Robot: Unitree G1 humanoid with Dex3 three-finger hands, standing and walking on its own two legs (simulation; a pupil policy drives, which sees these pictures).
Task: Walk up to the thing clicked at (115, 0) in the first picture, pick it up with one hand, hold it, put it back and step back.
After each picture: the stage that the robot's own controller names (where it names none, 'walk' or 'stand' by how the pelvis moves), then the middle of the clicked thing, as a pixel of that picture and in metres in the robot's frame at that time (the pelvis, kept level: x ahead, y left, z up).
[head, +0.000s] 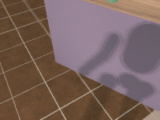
stand; out of the picture +0.93 -0.16 +0.13
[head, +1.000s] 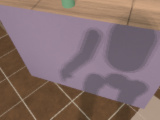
walk; out of the picture +0.82 +0.12 +0.15
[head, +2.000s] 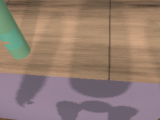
rise first; (5, 27) +0.44 +0.27 +0.15
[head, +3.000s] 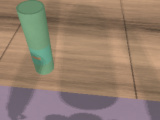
stand; (39, 42) +0.40 +0.17 +0.14
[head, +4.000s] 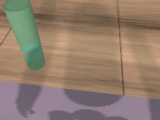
stand; (28, 39) +0.43 +0.20 +0.13
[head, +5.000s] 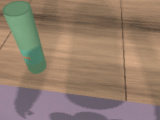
stand; (29, 43) +0.41 +0.19 +0.12
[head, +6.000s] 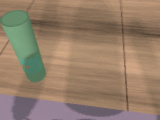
stand; (27, 51) +0.38 +0.19 +0.12
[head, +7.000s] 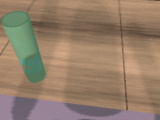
stand; (27, 52) +0.38 +0.19 +0.12
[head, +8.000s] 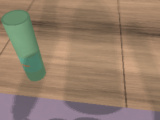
rise first; (28, 50) +0.39 +0.20 +0.12
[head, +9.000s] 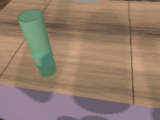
rise first; (40, 47) +0.41 +0.19 +0.13
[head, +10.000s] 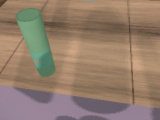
go down; (39, 47) +0.41 +0.19 +0.13
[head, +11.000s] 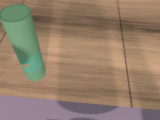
go down; (27, 49) +0.39 +0.17 +0.13
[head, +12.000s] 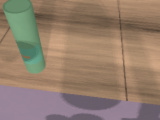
go down; (28, 41) +0.42 +0.18 +0.13
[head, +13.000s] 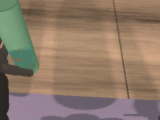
close; (18, 42) +0.39 +0.19 +0.15
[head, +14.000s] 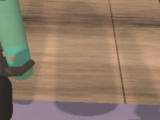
lift; (14, 41) +0.40 +0.20 +0.16
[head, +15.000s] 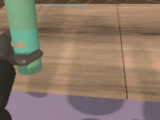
lift; (24, 28) +0.36 +0.17 +0.26
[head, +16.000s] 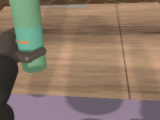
hold; (28, 25) +0.37 +0.15 +0.27
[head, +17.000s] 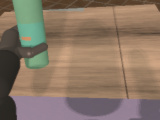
hold; (30, 22) +0.38 +0.14 +0.28
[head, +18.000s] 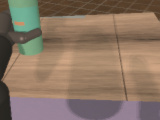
crouch; (24, 6) +0.37 +0.15 +0.35
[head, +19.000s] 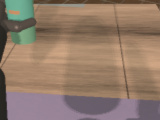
crouch; out of the picture +0.42 +0.17 +0.32
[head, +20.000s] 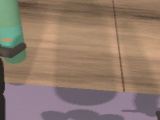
lower; (8, 23) +0.45 +0.22 +0.16
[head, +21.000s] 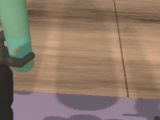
lower; (17, 33) +0.42 +0.20 +0.16
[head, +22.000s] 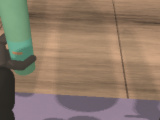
lower; (19, 36) +0.41 +0.19 +0.16
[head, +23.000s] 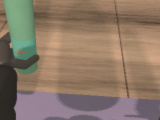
lower; (23, 36) +0.42 +0.19 +0.16
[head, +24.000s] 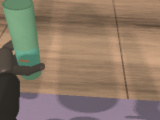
open; (26, 44) +0.39 +0.18 +0.16
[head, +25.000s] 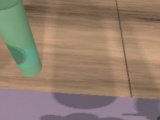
sink last; (20, 42) +0.38 +0.17 +0.16
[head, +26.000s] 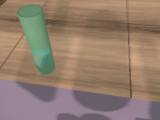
stand; (39, 44) +0.41 +0.19 +0.14
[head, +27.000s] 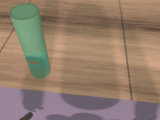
stand; (34, 47) +0.39 +0.17 +0.13
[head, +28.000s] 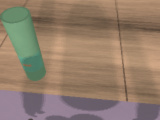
stand; (28, 49) +0.38 +0.19 +0.13
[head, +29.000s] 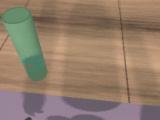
stand; (29, 50) +0.38 +0.19 +0.13
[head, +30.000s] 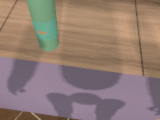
walk; (43, 15) +0.45 +0.13 +0.16
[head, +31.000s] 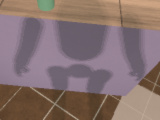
walk; out of the picture +0.66 +0.19 +0.14
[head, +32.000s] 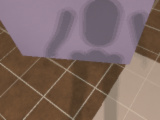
walk; out of the picture +1.02 +0.22 +0.14
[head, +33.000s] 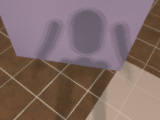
stand; out of the picture +1.08 +0.15 +0.14
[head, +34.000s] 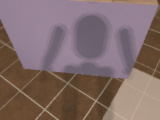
stand; out of the picture +1.03 +0.16 +0.12
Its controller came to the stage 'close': yes
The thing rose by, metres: 0.22
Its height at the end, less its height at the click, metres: +0.00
